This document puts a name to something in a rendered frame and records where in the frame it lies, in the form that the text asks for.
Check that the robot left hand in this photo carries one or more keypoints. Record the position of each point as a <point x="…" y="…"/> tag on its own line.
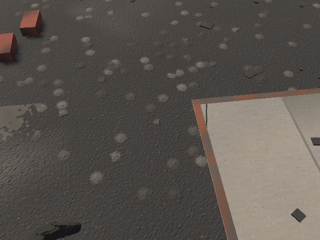
<point x="55" y="230"/>

